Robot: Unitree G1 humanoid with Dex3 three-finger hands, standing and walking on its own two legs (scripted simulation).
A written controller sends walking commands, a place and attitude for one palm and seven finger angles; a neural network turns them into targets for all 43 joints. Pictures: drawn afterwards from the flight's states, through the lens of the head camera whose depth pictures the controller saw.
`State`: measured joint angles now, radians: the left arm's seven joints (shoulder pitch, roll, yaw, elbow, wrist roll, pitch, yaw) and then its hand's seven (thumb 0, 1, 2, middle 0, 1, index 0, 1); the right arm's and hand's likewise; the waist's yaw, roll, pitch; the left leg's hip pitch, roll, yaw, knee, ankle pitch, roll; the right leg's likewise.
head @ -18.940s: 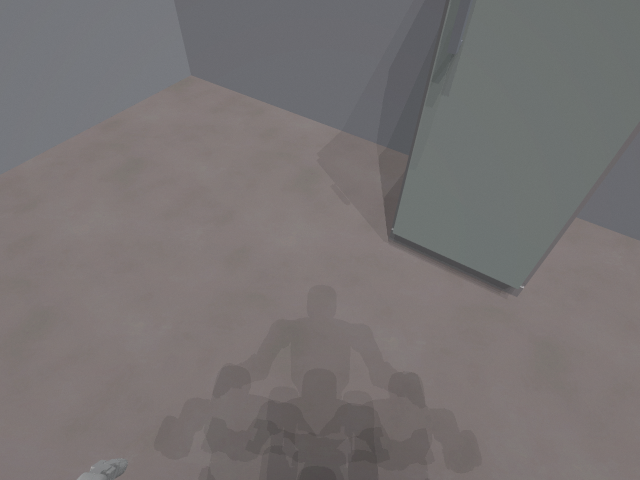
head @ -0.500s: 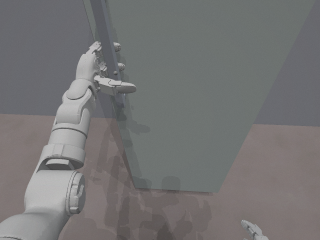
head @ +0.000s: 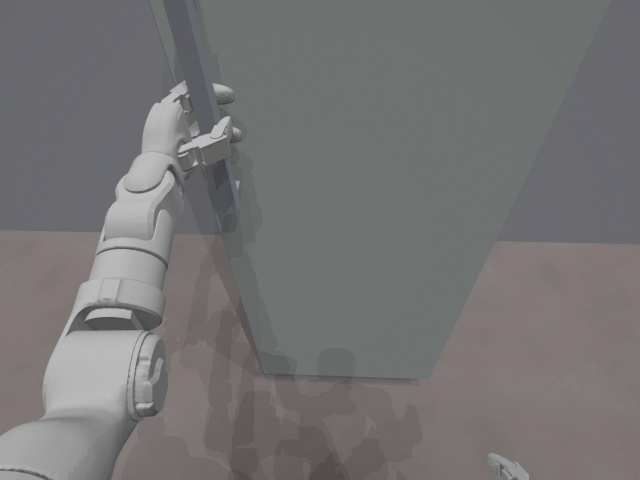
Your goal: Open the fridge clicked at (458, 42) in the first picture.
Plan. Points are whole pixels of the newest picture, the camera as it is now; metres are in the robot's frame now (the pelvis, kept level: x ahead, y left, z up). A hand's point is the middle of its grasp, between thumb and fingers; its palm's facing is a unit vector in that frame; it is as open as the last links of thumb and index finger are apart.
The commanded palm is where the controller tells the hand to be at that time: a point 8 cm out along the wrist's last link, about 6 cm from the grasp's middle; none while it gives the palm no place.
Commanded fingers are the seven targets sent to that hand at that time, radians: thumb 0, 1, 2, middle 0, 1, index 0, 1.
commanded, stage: grip the handle and tug to test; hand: left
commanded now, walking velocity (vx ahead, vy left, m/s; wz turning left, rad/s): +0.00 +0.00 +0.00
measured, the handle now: (213, 112) +0.51 +0.16 +0.22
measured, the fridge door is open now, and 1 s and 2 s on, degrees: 0 0 14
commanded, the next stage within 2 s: pull the door a little, standing still in 0.72 s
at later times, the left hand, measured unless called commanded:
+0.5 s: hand (222, 140) +0.45 +0.14 +0.21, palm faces +0.01 -1.00 +0.00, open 5.7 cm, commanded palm +0.41 +0.19 +0.21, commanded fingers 0.00 0.90 0.90 -0.45 -1.40 -0.45 -1.40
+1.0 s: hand (222, 142) +0.45 +0.14 +0.21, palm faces +0.00 -1.00 +0.00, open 5.8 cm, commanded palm +0.40 +0.19 +0.21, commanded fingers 0.00 0.90 0.90 -0.45 -1.40 -0.45 -1.40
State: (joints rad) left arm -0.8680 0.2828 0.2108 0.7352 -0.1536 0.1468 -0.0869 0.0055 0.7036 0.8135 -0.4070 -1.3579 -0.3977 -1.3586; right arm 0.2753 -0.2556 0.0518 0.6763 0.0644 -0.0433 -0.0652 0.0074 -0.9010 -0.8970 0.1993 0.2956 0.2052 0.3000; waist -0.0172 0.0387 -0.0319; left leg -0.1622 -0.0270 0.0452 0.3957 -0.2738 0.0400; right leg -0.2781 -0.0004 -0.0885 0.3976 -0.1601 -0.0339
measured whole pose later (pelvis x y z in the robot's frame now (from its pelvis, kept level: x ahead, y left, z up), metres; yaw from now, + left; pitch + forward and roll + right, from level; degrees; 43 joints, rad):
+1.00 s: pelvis +0.03 +0.00 +0.00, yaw -1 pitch +3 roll -1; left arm -0.67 0.24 0.21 0.37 -0.17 0.31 -0.07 0.00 0.73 0.79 -0.35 -1.40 -0.34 -1.37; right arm 0.21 -0.25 0.04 0.61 0.07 0.02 -0.05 0.01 -0.90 -0.90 0.20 0.30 0.20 0.30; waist 0.00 0.06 -0.06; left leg -0.11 -0.01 0.05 0.38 -0.31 0.04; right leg -0.24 0.02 -0.08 0.39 -0.20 -0.03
